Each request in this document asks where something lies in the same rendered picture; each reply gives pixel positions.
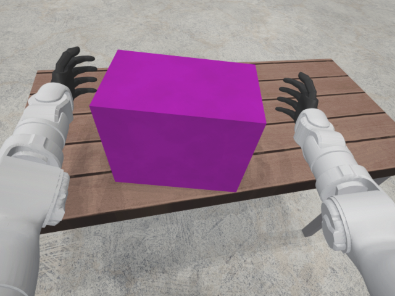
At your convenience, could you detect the left robot forearm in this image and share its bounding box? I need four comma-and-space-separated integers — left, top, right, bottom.
0, 83, 74, 168

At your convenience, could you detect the table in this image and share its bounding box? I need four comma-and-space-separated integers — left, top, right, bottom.
25, 59, 395, 237

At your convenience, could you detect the robot right upper arm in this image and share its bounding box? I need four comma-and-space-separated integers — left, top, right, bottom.
321, 190, 395, 296

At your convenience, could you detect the left robot hand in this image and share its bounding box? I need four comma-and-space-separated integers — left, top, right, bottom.
51, 46, 97, 100

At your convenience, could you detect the right robot hand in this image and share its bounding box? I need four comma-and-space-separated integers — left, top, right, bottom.
275, 72, 318, 124

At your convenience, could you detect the carton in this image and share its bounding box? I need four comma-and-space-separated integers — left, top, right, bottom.
89, 50, 267, 192

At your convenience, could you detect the right robot forearm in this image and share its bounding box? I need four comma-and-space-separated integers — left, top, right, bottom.
293, 109, 395, 207

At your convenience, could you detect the robot left upper arm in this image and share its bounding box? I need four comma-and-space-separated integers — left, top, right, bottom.
0, 156, 70, 296

